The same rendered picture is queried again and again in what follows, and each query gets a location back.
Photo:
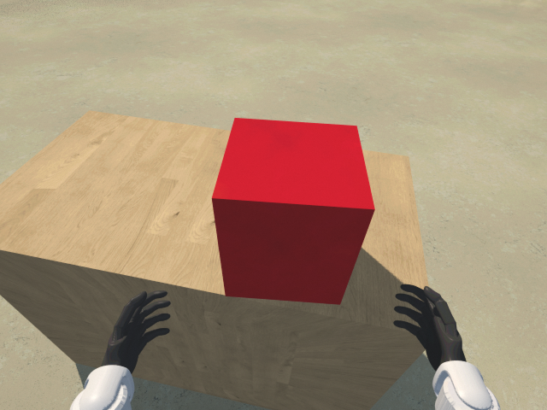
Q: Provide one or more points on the pedestal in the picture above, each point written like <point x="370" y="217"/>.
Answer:
<point x="117" y="205"/>

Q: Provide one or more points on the robot left hand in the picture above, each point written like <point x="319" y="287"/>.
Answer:
<point x="129" y="337"/>

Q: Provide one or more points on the carton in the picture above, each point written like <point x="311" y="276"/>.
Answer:
<point x="292" y="206"/>

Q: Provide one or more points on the robot right hand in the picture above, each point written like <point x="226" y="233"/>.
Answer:
<point x="437" y="332"/>

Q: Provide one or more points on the left robot forearm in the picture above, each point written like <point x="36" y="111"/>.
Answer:
<point x="106" y="388"/>

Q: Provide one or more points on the right robot forearm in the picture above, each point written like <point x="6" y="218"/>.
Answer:
<point x="459" y="385"/>

